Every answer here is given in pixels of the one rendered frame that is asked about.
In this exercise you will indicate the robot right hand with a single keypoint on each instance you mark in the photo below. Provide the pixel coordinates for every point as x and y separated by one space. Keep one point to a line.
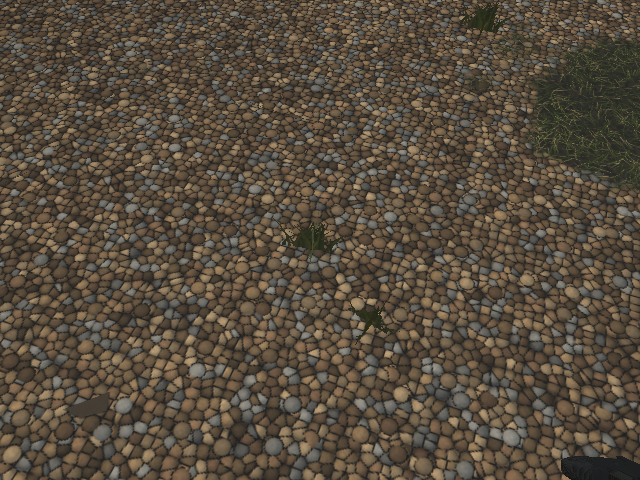
600 468

